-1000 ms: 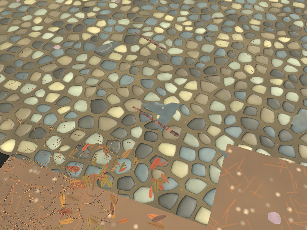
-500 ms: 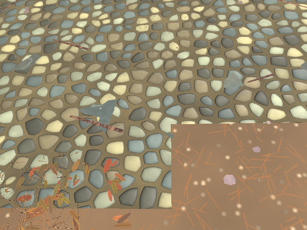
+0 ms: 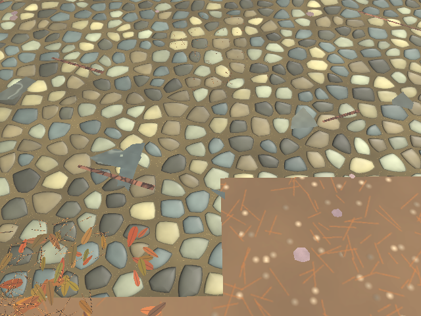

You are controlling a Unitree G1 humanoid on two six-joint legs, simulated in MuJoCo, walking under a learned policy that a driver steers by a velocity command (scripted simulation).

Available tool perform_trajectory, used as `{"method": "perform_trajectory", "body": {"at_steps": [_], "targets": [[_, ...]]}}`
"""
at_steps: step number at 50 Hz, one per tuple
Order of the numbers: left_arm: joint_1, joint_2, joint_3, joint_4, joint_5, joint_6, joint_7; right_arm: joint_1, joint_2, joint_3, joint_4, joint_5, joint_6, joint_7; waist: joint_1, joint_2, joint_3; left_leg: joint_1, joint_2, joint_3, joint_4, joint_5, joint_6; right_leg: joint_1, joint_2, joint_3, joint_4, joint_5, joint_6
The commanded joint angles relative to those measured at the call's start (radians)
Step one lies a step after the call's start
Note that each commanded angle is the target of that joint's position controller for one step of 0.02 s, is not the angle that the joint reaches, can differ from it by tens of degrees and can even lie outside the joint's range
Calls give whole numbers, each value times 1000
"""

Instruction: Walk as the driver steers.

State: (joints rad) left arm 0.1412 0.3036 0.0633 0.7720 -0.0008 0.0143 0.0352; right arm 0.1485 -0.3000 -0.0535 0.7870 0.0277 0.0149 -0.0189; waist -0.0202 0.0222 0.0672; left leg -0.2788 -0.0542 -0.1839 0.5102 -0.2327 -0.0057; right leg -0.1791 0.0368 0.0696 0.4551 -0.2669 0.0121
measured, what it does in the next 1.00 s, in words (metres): walks ahead: left foot, then right foot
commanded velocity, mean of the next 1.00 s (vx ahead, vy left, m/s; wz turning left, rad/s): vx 0.37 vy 0.00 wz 0.21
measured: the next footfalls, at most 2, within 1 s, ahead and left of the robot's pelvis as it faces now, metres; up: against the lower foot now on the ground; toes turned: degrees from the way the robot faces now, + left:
left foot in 0.36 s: +0.11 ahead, +0.17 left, +0.00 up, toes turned +15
right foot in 0.86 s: +0.50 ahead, +0.09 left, +0.00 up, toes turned +15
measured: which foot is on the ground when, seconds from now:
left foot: down 0.00-0.00, up 0.02-0.34, down 0.36-0.88, up 0.90-1.00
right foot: down 0.00-0.36, up 0.38-0.84, down 0.86-1.00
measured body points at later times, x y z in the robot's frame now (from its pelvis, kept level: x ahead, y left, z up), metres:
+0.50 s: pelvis +0.10 +0.08 +0.00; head +0.12 +0.11 +0.45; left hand +0.11 +0.39 -0.11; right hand +0.30 -0.14 -0.09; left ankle +0.07 +0.16 -0.74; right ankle +0.10 -0.09 -0.66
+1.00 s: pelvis +0.38 +0.14 -0.01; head +0.42 +0.14 +0.44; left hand +0.46 +0.43 -0.10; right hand +0.54 -0.11 -0.12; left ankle +0.25 +0.24 -0.64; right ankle +0.46 +0.08 -0.74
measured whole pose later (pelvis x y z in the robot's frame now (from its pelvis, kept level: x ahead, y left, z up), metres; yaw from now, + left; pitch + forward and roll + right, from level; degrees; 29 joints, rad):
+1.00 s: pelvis +0.38 +0.14 -0.01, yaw +12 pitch +1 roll -1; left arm 0.23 0.30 0.05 0.68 -0.01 -0.07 -0.04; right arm 0.29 -0.30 -0.02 0.72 0.00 -0.10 0.01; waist 0.00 0.02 0.06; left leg -0.39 0.00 -0.06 1.20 -0.37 0.02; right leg -0.35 0.11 0.00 0.47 -0.14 -0.09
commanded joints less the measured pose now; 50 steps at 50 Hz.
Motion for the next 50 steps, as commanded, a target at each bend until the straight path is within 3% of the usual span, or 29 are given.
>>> {"method": "perform_trajectory", "body": {"at_steps": [1,2,3,5,8,13,16,17,18,19,20,21,22,23,24,26,28,33,36,39,41,42,43,44,45,46,47,48,50], "targets": [[58,189,56,-48,25,-7,-1,-36,-121,-31,-92,-3,-14,-5,37,-215,-114,-180,-21,53,182,-140,3,153,-305,262,-133,365,-203],[54,160,47,-60,33,-12,4,-32,-146,-43,-89,-1,-13,-4,55,-237,-119,-255,-9,85,398,-374,-15,169,-399,333,-173,362,-278],[48,144,38,-63,27,-20,9,-26,-165,-55,-89,2,-9,-2,44,-181,-98,-309,32,76,535,-372,-20,158,-413,330,-191,273,-287],[39,134,35,-57,-7,-40,14,-47,-129,-46,-98,3,-1,13,46,-137,-29,-404,94,70,529,-232,-26,178,-350,245,-238,-34,-227],[93,156,40,-43,-5,-49,15,-115,-100,-29,-136,1,-16,36,97,-150,0,-420,107,137,438,-140,-47,208,-310,165,-290,-97,-207],[122,211,61,-37,-16,-65,-14,-143,-87,-8,-179,-1,-32,64,106,-158,-1,-218,107,228,196,-114,-14,116,-305,18,-286,-30,-189],[104,222,65,-38,-36,-67,-31,-58,-109,-17,-166,2,-28,65,41,-145,-9,-45,70,282,73,-48,31,30,-319,-38,-204,-5,-161],[102,209,60,-40,-36,-69,-34,21,-129,-31,-143,1,-25,60,-2,-121,-42,92,33,305,45,-36,53,-31,-300,-84,-103,99,-137],[116,166,44,-41,-24,-75,-36,155,-180,-62,-108,9,-20,51,-65,-63,-116,285,11,279,22,-41,89,-109,-252,-161,105,214,-96],[84,96,19,-95,7,-83,-35,308,-291,-98,-89,11,-18,32,-124,156,-185,507,226,-106,-91,-174,204,-381,-143,-258,512,45,2],[36,54,2,-162,10,-110,-30,313,-345,-91,-117,1,-44,41,-106,259,-243,557,410,-635,-290,-378,365,-633,-4,-70,732,-347,26],[2,143,23,-163,-33,-127,-39,261,-252,-65,-121,-7,-67,48,-107,142,-161,505,423,-571,-325,-434,362,-720,-73,16,815,-282,4],[10,166,28,-158,-43,-139,-47,216,-197,-47,-128,-12,-79,49,-71,133,-82,416,385,-452,-320,-378,329,-712,-111,6,777,-184,-25],[31,167,31,-137,-21,-144,-45,164,-167,-38,-138,-11,-81,47,-36,65,-38,334,333,-347,-311,-264,293,-665,-141,2,714,-106,-28],[41,164,35,-128,3,-144,-43,121,-154,-32,-150,-18,-80,43,-9,62,-17,259,291,-265,-315,-142,270,-605,-159,5,635,-40,-21],[57,143,33,-123,16,-135,-51,91,-156,-30,-169,-29,-80,31,18,80,-28,184,240,-172,-337,47,264,-520,-143,-17,575,61,8],[60,115,23,-113,14,-124,-56,98,-151,-28,-157,-27,-86,19,23,65,-39,175,220,-67,-344,217,257,-506,-136,-44,479,167,39],[-115,44,-15,-155,-12,-125,-73,193,-161,-26,-98,-20,-95,8,-60,63,10,140,199,64,-377,222,205,-417,-105,-89,167,427,33],[-171,54,-17,-178,-24,-128,-91,232,-170,-29,-61,-18,-95,11,-72,45,52,230,251,75,-382,216,205,-454,-97,-77,84,425,-13],[-164,69,-14,-189,-22,-130,-110,234,-178,-36,-42,-18,-83,7,-48,39,34,358,293,108,-307,414,183,-465,-72,-75,52,316,-68],[-76,104,3,-174,-18,-122,-107,224,-198,-42,-46,-28,-71,0,2,68,-59,417,282,143,-155,813,159,-337,-4,-118,74,215,-107],[38,138,24,-147,-16,-117,-100,214,-200,-40,-53,-34,-59,-5,63,70,-144,416,254,176,17,988,140,-191,41,-152,72,194,-134],[167,176,42,-128,-17,-111,-89,208,-192,-33,-66,-38,-54,-12,133,47,-230,280,226,210,241,942,104,49,11,-100,69,238,-171],[282,284,71,-127,-4,-104,-79,319,-110,-6,-107,-48,-73,-6,102,-152,-391,-137,104,231,665,528,25,481,-251,353,94,145,-348],[309,221,57,-113,-22,-105,-81,319,-81,14,-96,-48,-100,9,107,-243,-489,-343,-47,107,866,-291,-2,615,-372,753,-97,3,-432],[275,167,40,-116,-23,-101,-74,209,-156,-4,-129,-6,-125,27,135,-167,-364,-455,20,27,922,-259,14,546,-346,673,-142,-121,-373],[219,157,36,-128,-18,-97,-69,124,-159,1,-161,10,-142,34,122,-86,-242,-474,69,42,866,-189,31,397,-315,552,-168,-113,-336],[167,143,30,-136,-11,-95,-67,77,-148,3,-173,-8,-151,33,86,-4,-135,-458,101,62,764,-146,34,233,-277,465,-195,-17,-320],[104,122,21,-161,4,-96,-60,102,-144,-4,-170,-36,-141,27,20,-31,-85,-353,139,68,654,-95,15,58,-216,373,-239,152,-314]]}}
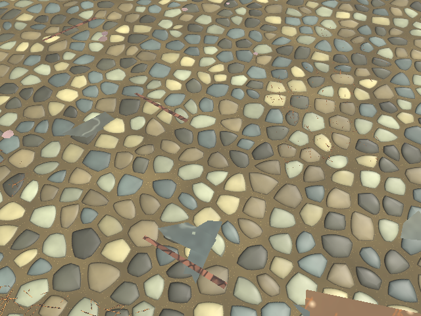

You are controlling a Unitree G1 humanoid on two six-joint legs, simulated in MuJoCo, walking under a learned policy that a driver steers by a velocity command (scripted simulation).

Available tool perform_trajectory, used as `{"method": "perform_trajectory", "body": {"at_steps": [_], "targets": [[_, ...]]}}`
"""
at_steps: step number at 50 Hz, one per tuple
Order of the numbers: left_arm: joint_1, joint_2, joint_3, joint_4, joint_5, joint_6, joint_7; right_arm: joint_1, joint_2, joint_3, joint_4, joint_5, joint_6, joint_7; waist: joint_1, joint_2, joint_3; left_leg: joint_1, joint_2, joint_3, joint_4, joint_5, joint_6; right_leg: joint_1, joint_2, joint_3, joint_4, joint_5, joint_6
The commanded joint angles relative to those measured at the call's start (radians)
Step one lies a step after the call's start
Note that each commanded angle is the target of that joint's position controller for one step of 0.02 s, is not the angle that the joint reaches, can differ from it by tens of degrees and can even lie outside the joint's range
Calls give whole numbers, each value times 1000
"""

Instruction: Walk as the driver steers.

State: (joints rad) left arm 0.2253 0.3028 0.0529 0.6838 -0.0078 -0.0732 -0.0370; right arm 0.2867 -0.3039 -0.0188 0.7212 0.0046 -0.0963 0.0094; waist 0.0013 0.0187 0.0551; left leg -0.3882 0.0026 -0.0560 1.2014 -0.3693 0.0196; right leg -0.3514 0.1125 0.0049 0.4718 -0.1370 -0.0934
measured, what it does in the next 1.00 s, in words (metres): walks ahead, turning right: left foot, then right foot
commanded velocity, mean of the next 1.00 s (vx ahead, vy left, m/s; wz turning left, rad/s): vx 0.27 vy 0.00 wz -0.48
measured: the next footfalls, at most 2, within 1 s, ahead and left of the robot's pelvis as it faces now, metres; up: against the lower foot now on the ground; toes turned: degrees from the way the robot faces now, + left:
left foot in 0.32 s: +0.38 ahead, +0.14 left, +0.00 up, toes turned -15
right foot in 0.78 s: +0.40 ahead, -0.13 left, +0.00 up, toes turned -30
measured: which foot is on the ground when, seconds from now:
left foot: up 0.00-0.30, down 0.32-0.78, up 0.80-1.00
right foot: down 0.00-0.32, up 0.34-0.76, down 0.78-1.00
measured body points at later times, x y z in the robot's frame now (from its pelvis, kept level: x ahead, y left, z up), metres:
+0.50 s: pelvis +0.27 +0.06 +0.01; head +0.31 +0.06 +0.45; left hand +0.46 +0.30 -0.10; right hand +0.33 -0.24 -0.08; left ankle +0.34 +0.15 -0.73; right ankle +0.20 -0.06 -0.64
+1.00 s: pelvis +0.36 +0.00 +0.01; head +0.38 -0.04 +0.45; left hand +0.65 +0.13 -0.07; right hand +0.33 -0.31 -0.12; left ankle +0.44 +0.14 -0.69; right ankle +0.36 -0.11 -0.73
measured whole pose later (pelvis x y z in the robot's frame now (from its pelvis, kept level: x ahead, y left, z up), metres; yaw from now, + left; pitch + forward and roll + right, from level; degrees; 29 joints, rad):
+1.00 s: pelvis +0.36 +0.00 +0.01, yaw -30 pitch +1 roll +0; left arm 0.11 0.25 0.04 0.63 0.03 0.01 0.00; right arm 0.15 -0.31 -0.05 0.79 0.00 0.02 -0.01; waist -0.01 0.04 0.07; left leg -0.44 0.07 -0.01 0.91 -0.42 -0.09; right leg -0.32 0.03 -0.02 0.46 -0.15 -0.05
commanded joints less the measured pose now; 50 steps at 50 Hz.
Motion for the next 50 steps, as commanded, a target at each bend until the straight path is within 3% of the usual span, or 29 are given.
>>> {"method": "perform_trajectory", "body": {"at_steps": [1,4,8,12,14,15,16,17,18,19,20,21,22,25,29,32,36,38,39,40,41,42,43,44,45,47,49,50], "targets": [[7,124,33,-74,7,-7,17,-11,-129,-36,-99,-18,-22,-3,-19,-49,-70,-224,89,-49,-78,47,-28,187,-279,406,-270,69,-216],[17,153,42,-61,-3,-9,32,-44,-90,-21,-113,-30,-4,-12,-19,-63,-40,-193,84,-6,-249,130,-85,60,-240,299,-284,169,-213],[80,174,51,-32,-15,7,48,-210,-56,-8,-146,-19,-15,-7,55,-78,-39,-73,19,12,-561,434,-109,3,-176,245,-249,67,-138],[126,166,52,-12,-25,25,53,-243,-103,-31,-158,4,-26,2,55,-111,-61,-30,6,-43,-684,409,-88,123,-220,362,-149,-34,-97],[111,159,53,-16,-19,32,52,-195,-126,-49,-148,9,-32,3,18,-137,-70,34,6,-38,-711,319,-52,159,-236,412,-74,-31,-73],[107,133,45,-19,-15,34,50,-125,-140,-61,-131,7,-35,-1,-22,-136,-95,136,12,-24,-746,300,-24,145,-208,401,-6,-25,-48],[115,75,24,-29,-7,31,44,-18,-177,-77,-125,-8,-40,-9,-74,-83,-191,325,113,-105,-747,248,31,88,-154,346,192,-66,-13],[209,-3,1,-54,-8,25,44,66,-261,-96,-122,-35,-31,-16,-54,153,-325,640,348,-435,-775,225,154,-173,-14,200,530,-358,62],[247,52,5,-76,-26,20,47,105,-252,-101,-95,-24,-16,-4,-38,327,-348,685,456,-751,-857,128,237,-377,-33,158,747,-500,92],[195,141,30,-58,-28,30,53,46,-168,-79,-119,-20,-12,-5,-53,176,-236,586,414,-628,-859,200,208,-410,-81,186,836,-424,114],[121,161,40,-69,-17,42,57,-2,-125,-67,-128,-23,-3,-7,-53,92,-164,480,371,-435,-835,400,179,-390,-107,151,848,-364,130],[88,159,45,-76,-7,53,60,-46,-97,-58,-126,-24,3,-5,-37,57,-124,387,322,-296,-829,591,166,-355,-131,131,818,-335,144],[84,146,49,-82,-5,64,59,-74,-85,-54,-116,-24,7,-6,-12,80,-99,320,288,-207,-836,688,156,-322,-157,120,777,-316,150],[77,77,35,-95,-14,91,56,-102,-108,-64,-85,-25,8,-12,5,132,-80,240,252,-65,-903,755,179,-265,-164,58,663,-253,169],[12,54,26,-122,-6,98,41,-127,-145,-80,-57,-10,33,-32,-4,98,-124,284,276,30,-925,759,198,-226,-180,35,460,-86,168],[-46,56,28,-140,-5,97,20,-144,-160,-84,-40,1,47,-34,-18,91,-115,277,268,106,-919,703,177,-149,-173,2,318,0,144],[-100,84,45,-180,-6,109,0,-135,-190,-98,-18,28,58,-21,-26,90,-99,331,297,121,-835,674,152,-105,-156,-31,180,-65,94],[-52,100,60,-176,-5,110,-1,-149,-187,-100,-14,42,62,-21,13,75,-117,323,270,162,-702,710,108,8,-116,-63,33,-6,51],[25,145,80,-158,1,107,11,-107,-160,-94,0,37,60,-19,42,16,-160,260,209,204,-547,672,57,164,-97,-40,-53,155,11],[97,258,107,-168,9,106,37,-84,-113,-74,-27,-8,56,-16,52,-203,-240,13,122,240,-261,281,-25,417,-318,254,-40,637,-88],[56,298,100,-194,33,96,39,-59,-79,-51,-52,-38,58,-12,18,-325,-339,-224,-21,129,-12,-349,-79,512,-538,576,-53,706,-323],[41,188,70,-191,21,85,32,-105,-146,-70,-22,-15,71,-8,70,-148,-351,-220,33,6,59,-316,-82,442,-503,465,-75,617,-297],[-9,140,48,-178,18,75,31,-120,-142,-69,-21,11,83,-8,40,-128,-273,-221,60,8,33,-252,-71,365,-446,342,-75,531,-232],[-54,107,38,-167,9,71,32,-113,-120,-65,-2,9,91,-18,17,-78,-232,-210,82,8,-42,-198,-73,310,-384,275,-91,407,-172],[-99,87,28,-159,7,71,34,-113,-120,-65,5,-2,101,-27,-1,-96,-201,-154,91,14,-104,-136,-88,231,-354,224,-108,360,-145],[-155,57,12,-138,32,67,39,-49,-86,-56,37,-2,115,-26,-46,-145,-192,15,78,38,-197,-54,-114,96,-303,122,-134,361,-132],[-157,50,12,-110,43,60,42,-55,-58,-41,43,1,117,-25,-27,-161,-178,80,79,44,-348,-13,-120,87,-294,84,-142,278,-128],[-145,64,16,-95,45,61,44,-79,-63,-39,35,1,118,-25,-9,-160,-167,90,78,46,-395,-2,-115,92,-311,96,-146,224,-135]]}}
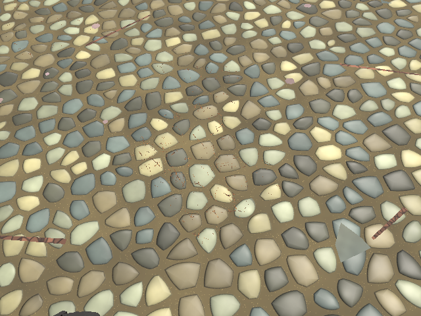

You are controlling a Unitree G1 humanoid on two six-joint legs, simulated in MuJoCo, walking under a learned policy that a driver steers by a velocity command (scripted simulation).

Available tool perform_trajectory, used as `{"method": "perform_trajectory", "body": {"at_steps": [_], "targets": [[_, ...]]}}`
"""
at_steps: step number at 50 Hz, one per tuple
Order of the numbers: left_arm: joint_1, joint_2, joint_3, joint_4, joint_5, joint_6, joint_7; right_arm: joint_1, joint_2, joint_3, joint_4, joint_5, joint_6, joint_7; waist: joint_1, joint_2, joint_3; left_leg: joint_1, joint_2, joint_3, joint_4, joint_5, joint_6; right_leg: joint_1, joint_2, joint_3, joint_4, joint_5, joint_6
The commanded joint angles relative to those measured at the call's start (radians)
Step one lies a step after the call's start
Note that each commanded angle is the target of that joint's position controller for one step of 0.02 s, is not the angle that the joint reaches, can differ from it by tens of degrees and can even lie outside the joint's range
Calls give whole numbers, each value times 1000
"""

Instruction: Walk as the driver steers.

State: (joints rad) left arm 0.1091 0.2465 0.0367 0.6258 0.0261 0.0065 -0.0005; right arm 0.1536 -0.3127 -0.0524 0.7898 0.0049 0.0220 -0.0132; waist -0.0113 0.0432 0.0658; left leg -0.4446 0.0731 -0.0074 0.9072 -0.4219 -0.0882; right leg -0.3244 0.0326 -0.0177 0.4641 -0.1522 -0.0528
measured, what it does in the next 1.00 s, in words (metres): steps on the spot, turning left: left foot, then right foot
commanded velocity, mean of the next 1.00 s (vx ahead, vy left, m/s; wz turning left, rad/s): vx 0.10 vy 0.00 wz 0.40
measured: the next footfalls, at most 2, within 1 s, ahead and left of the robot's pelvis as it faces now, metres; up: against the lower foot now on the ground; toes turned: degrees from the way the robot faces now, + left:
left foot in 0.16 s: +0.04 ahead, +0.14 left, +0.00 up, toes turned +7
right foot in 0.52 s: +0.08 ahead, -0.10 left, +0.00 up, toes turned +21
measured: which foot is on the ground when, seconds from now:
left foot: up 0.00-0.14, down 0.16-0.52, up 0.54-0.96, down 0.98-1.00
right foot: down 0.00-0.18, up 0.20-0.50, down 0.52-0.98, up 1.00-1.00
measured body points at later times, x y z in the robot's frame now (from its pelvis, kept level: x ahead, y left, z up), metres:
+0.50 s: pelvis +0.01 +0.01 +0.00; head +0.04 +0.02 +0.45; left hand +0.11 +0.32 -0.09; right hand +0.21 -0.25 -0.10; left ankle +0.00 +0.14 -0.74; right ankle +0.04 -0.11 -0.73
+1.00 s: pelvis +0.04 +0.06 +0.00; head +0.05 +0.08 +0.45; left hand -0.07 +0.34 -0.13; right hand +0.32 -0.08 -0.08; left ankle -0.01 +0.17 -0.74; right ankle +0.04 -0.11 -0.73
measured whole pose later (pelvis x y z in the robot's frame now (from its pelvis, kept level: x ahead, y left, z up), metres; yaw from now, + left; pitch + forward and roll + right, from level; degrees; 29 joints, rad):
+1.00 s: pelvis +0.04 +0.06 +0.00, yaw +28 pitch +1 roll -1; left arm 0.34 0.31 0.08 0.83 -0.02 -0.04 -0.02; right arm 0.14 -0.28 -0.05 0.68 0.02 -0.02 0.01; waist 0.06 -0.01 0.00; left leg -0.29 0.02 0.03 0.51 -0.24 0.02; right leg -0.16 -0.09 -0.08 0.54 -0.38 0.00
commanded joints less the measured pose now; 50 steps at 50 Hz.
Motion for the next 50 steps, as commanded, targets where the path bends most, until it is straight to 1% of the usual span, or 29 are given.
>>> {"method": "perform_trajectory", "body": {"at_steps": [1,3,7,8,9,10,11,12,13,15,17,19,23,25,26,27,28,29,30,31,32,35,39,42,45,47,48,49,50], "targets": [[-24,146,39,-25,9,-15,11,38,-74,-10,-44,3,1,-3,15,-185,-166,145,1,6,-124,55,-2,71,-250,137,-140,187,-184],[-23,182,51,-10,0,-4,20,29,-105,-19,-56,8,4,-3,22,-186,-141,127,-10,21,-144,50,15,80,-285,172,-139,98,-190],[-33,176,57,16,-30,14,38,75,-84,-21,-54,-2,4,7,-11,-157,-108,173,-35,56,-315,160,80,83,-278,145,-66,53,-129],[-8,160,58,30,-37,14,42,74,-105,-25,-63,-10,2,9,-9,-102,-87,186,-12,-1,-409,298,117,67,-237,103,0,5,-72],[22,124,54,20,-19,11,45,77,-193,-46,-75,-13,-1,0,36,103,-91,208,123,-202,-488,513,189,4,-119,-20,183,-92,14],[-57,104,50,-6,-11,9,51,67,-225,-57,-81,-12,-3,-1,-1,241,-45,193,229,-402,-582,489,327,-115,23,-74,294,-226,78],[-134,117,55,-27,-14,10,55,107,-203,-53,-82,-33,-17,-2,-60,246,-44,235,280,-494,-633,518,400,-213,32,14,498,-446,85],[-119,124,65,-21,-23,12,51,104,-189,-49,-79,-38,-34,-5,-46,187,-71,271,269,-460,-615,553,398,-251,16,74,630,-469,82],[-82,119,69,0,-26,17,49,62,-180,-51,-89,-22,-43,-6,-17,117,-84,299,223,-390,-578,592,356,-270,1,93,667,-427,85],[-63,118,71,12,-21,15,51,14,-153,-49,-101,10,-39,-17,4,71,-113,345,172,-326,-541,655,300,-266,-17,97,586,-336,101],[-67,84,61,13,-28,4,47,32,-151,-53,-99,14,-20,-25,-5,82,-146,380,139,-306,-518,694,291,-224,-1,74,475,-290,122],[-75,76,54,13,-37,-4,38,43,-162,-62,-104,13,-4,-32,-21,101,-169,387,128,-317,-506,660,290,-163,7,76,349,-262,128],[-22,113,63,32,-47,-12,19,10,-181,-72,-124,17,15,-24,-15,148,-161,309,117,-398,-516,564,291,-16,32,66,141,-214,119],[53,123,72,59,-44,-20,11,-33,-169,-68,-137,32,22,-25,32,136,-153,251,72,-412,-484,455,244,110,32,47,-84,-51,94],[83,158,84,69,-37,-21,13,-14,-140,-60,-139,29,22,-28,28,89,-164,165,30,-387,-433,311,196,220,-43,93,-134,14,65],[97,231,98,58,-18,-15,24,35,-74,-44,-137,7,20,-23,-4,-146,-183,17,-87,-252,-198,5,129,324,-273,310,-159,140,-21],[62,269,103,48,22,-16,15,33,-112,-59,-166,13,8,-25,-15,-321,-132,-134,-167,-147,-3,-237,79,224,-434,523,-191,233,-186],[15,213,85,23,23,-27,15,47,-188,-82,-144,7,5,-26,-18,-218,-111,-129,-107,-177,174,-201,55,186,-433,484,-201,211,-231],[-41,165,71,18,11,-33,18,63,-206,-95,-122,14,11,-24,-42,-173,-85,-132,-101,-167,239,-132,44,159,-369,375,-190,175,-190],[-69,149,65,11,-4,-35,23,84,-184,-95,-98,12,23,-29,-48,-155,-72,-144,-94,-153,274,-71,26,166,-309,290,-184,125,-151],[-56,141,62,19,-20,-35,30,77,-165,-90,-101,10,29,-27,-30,-162,-69,-184,-78,-138,295,-2,11,193,-293,256,-199,37,-142],[55,157,63,47,-25,-32,52,-24,-115,-67,-157,23,17,-6,48,-197,-58,-267,-43,-66,205,86,-7,278,-283,228,-277,-231,-145],[130,199,78,69,-28,-46,51,-81,-78,-47,-198,13,-6,10,92,-170,-67,-257,-8,-41,33,89,-2,354,-328,207,-311,-259,-153],[126,216,83,81,-37,-58,29,-65,-42,-27,-197,11,-25,23,77,-177,-39,-110,-9,6,-128,79,39,254,-315,132,-331,-230,-148],[148,230,86,107,-54,-67,0,-45,-52,-23,-185,15,-39,33,63,-181,-14,50,-32,48,-280,75,86,170,-311,101,-314,-207,-155],[128,227,79,121,-74,-60,-15,46,-57,-29,-147,16,-48,35,-8,-153,-18,251,-66,82,-448,185,118,71,-296,89,-235,-188,-139],[136,189,63,131,-69,-60,-21,143,-85,-44,-109,20,-49,29,-54,-125,-54,421,-84,79,-478,196,132,-15,-267,68,-147,-152,-112],[112,119,35,126,-51,-66,-28,274,-133,-64,-82,19,-51,18,-120,-45,-130,617,18,-50,-509,182,159,-128,-188,-8,83,-155,-50],[85,40,9,59,-29,-82,-32,338,-263,-85,-93,-3,-54,7,-120,237,-195,773,293,-456,-601,70,277,-413,-62,-81,459,-394,32]]}}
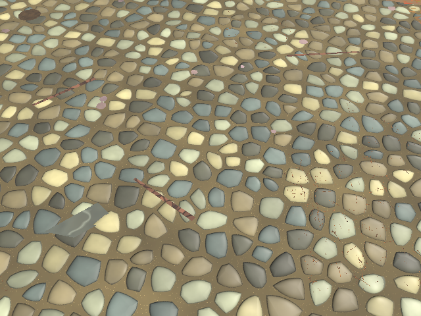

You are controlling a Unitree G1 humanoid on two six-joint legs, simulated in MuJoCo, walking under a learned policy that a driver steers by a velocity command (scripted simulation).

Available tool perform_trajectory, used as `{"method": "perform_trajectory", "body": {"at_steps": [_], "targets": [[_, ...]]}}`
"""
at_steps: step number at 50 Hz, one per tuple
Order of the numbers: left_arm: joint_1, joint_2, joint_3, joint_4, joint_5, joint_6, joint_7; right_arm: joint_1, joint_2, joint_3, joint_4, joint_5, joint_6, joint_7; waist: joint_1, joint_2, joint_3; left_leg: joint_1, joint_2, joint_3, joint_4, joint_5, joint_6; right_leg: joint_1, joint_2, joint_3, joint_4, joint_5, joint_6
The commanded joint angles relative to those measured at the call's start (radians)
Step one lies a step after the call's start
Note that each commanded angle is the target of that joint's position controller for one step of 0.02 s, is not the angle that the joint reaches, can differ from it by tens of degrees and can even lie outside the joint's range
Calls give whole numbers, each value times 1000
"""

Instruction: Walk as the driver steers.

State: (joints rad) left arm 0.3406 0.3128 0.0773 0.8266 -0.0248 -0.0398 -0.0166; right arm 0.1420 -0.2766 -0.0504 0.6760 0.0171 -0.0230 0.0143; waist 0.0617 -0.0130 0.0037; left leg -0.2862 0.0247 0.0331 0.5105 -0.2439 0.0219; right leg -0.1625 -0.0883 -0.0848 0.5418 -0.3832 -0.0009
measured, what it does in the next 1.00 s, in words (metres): walks ahead, turning right: right foot, then left foot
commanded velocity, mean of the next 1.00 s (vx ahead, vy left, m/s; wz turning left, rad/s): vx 0.38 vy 0.00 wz -0.35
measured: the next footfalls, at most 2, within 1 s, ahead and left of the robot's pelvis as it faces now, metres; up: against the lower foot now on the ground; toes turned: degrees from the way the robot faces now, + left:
right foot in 0.48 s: +0.36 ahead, -0.13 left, +0.00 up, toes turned -15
left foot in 0.92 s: +0.66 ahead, -0.03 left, +0.00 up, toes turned -26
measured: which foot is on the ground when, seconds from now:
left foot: down 0.00-0.46, up 0.48-0.90, down 0.92-1.00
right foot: up 0.00-0.46, down 0.48-0.94, up 0.96-1.00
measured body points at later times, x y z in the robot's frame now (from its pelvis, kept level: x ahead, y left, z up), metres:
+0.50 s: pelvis +0.23 -0.02 -0.02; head +0.27 -0.03 +0.42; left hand +0.50 +0.16 -0.10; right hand +0.16 -0.30 -0.15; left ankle +0.02 +0.12 -0.70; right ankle +0.32 -0.12 -0.74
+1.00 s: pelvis +0.47 -0.06 -0.01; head +0.51 -0.07 +0.44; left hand +0.67 +0.16 -0.13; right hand +0.55 -0.36 -0.09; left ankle +0.62 -0.01 -0.73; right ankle +0.33 -0.13 -0.70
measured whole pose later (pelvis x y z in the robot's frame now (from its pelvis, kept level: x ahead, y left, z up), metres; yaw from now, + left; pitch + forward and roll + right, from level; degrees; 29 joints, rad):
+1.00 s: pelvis +0.47 -0.06 -0.01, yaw -26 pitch +1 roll +0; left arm 0.25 0.29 0.04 0.78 -0.01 -0.01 0.01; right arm 0.11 -0.24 -0.02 0.67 -0.03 -0.09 0.02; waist 0.04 -0.02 0.05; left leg -0.46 -0.03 0.01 0.52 -0.09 0.03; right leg -0.28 0.09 0.14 0.91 -0.57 0.01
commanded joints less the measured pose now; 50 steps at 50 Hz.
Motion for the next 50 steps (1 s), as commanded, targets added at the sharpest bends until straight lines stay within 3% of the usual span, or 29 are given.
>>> {"method": "perform_trajectory", "body": {"at_steps": [1,2,3,4,6,9,12,15,18,21,22,23,24,25,26,27,28,29,31,34,37,40,43,45,46,47,48,49,50], "targets": [[-163,70,-3,-139,-10,-46,-4,342,-267,-84,15,-26,-28,-16,-216,200,-104,487,414,-638,-278,-235,263,-651,66,146,582,-213,-19],[-154,115,12,-135,-32,-45,-6,282,-193,-59,11,-21,-43,-12,-179,178,-23,433,372,-535,-299,-314,234,-691,26,198,630,-122,-39],[-138,118,15,-123,-31,-40,-7,221,-143,-44,8,-13,-55,-8,-144,191,27,384,316,-433,-325,-301,196,-692,2,190,621,-29,-44],[-136,113,19,-112,-18,-36,-3,173,-118,-36,7,-10,-61,-6,-122,175,62,343,284,-350,-350,-208,167,-684,-10,196,593,49,-39],[-115,84,17,-92,-10,-25,-4,139,-93,-31,9,-26,-75,-10,-92,152,80,278,233,-197,-372,34,127,-620,-12,206,573,181,-24],[-115,39,7,-92,-9,-13,-5,158,-95,-37,26,-36,-89,-18,-83,100,67,271,216,-59,-381,251,128,-620,4,209,506,297,3],[-194,14,-7,-129,0,-13,-14,157,-110,-41,39,-30,-88,-27,-96,88,96,233,196,44,-410,290,119,-570,13,158,304,422,12],[-299,-13,-24,-176,3,-16,-35,207,-136,-49,68,-20,-81,-35,-133,63,132,256,217,102,-421,339,112,-542,15,90,168,466,-9],[-365,-10,-27,-220,-2,-20,-58,243,-153,-54,95,-9,-62,-38,-137,58,136,364,245,142,-356,511,103,-550,35,44,86,404,-51],[-310,42,-3,-237,-5,-12,-66,234,-200,-64,92,-6,-35,-51,-70,121,31,445,253,174,-149,1042,80,-402,124,-37,87,259,-112],[-219,79,16,-222,-8,-7,-63,227,-215,-67,87,-7,-26,-55,-16,137,-31,437,249,177,-10,1143,73,-282,157,-48,91,218,-138],[-76,132,44,-192,-9,-3,-51,209,-221,-67,81,-1,-22,-58,67,121,-109,343,226,188,188,1109,53,-54,187,-36,33,255,-177],[74,190,71,-160,-4,12,-28,206,-206,-57,64,-7,-33,-60,138,45,-187,96,180,178,474,783,15,257,106,127,-2,251,-225],[44,277,78,-169,-4,7,-17,314,-41,-8,13,-37,-61,-37,-7,-218,-273,-360,-37,85,853,-302,-47,581,-175,702,-56,93,-414],[76,212,60,-187,2,-6,-15,215,-112,-13,-4,-3,-105,-21,67,-116,-392,-457,-63,-147,964,-350,-31,609,-240,940,-215,-22,-458],[36,164,46,-178,7,-18,-16,109,-156,-25,-44,31,-123,-13,73,-63,-230,-527,-9,-160,920,-245,-11,494,-209,788,-259,30,-395],[-32,138,38,-183,1,-25,-17,93,-149,-20,-50,22,-133,-17,16,22,-120,-495,36,-149,816,-159,-1,327,-161,661,-266,127,-355],[-100,112,30,-196,4,-28,-16,96,-147,-24,-38,-5,-133,-24,-30,50,-63,-438,65,-140,729,-120,-11,191,-117,574,-276,232,-328],[-156,91,22,-220,21,-31,-7,137,-152,-32,-33,-25,-108,-23,-86,7,-33,-335,90,-139,663,-74,-38,35,-72,495,-322,359,-327],[-160,113,23,-195,22,-36,8,130,-117,-21,-37,-40,-79,-28,-98,-1,3,-276,81,-73,519,-6,-97,-119,-40,327,-309,759,-309],[-125,115,22,-160,15,-19,25,33,-62,2,-55,-43,-80,-25,-51,-40,-25,-184,30,-31,260,234,-104,-161,53,197,-255,814,-227],[-57,115,17,-122,10,-2,32,-48,-73,0,-70,-23,-86,-9,2,-62,-59,-142,-9,-46,98,395,-89,-82,22,243,-222,673,-198],[-61,103,9,-106,17,6,34,-46,-118,-19,-76,-33,-92,1,-13,-81,-67,-149,-8,-83,19,322,-40,32,-41,326,-123,641,-179],[-99,84,2,-106,17,9,34,31,-128,-29,-53,-47,-101,1,-73,-73,-81,-42,-12,-66,-83,388,6,49,-16,333,-2,662,-142],[-82,57,-7,-117,30,5,33,70,-168,-35,-54,-61,-108,-5,-78,-9,-142,110,71,-130,-72,733,43,4,52,307,124,569,-98],[61,16,-22,-98,36,-4,31,97,-194,-31,-67,-85,-102,-9,-35,163,-269,383,275,-335,0,1083,198,-173,140,271,350,185,-30],[113,38,-26,-71,25,4,27,144,-99,-14,-36,-65,-84,-6,-57,278,-381,454,386,-502,-25,1064,313,-249,161,247,519,-286,26],[73,105,-10,-75,15,20,24,132,-68,1,-37,-34,-70,4,-69,176,-331,388,360,-519,-62,805,297,-287,125,272,569,-323,44],[8,101,-6,-79,6,44,30,89,-76,-1,-32,-26,-55,7,-65,112,-251,317,322,-494,-99,527,254,-327,99,252,608,-283,63]]}}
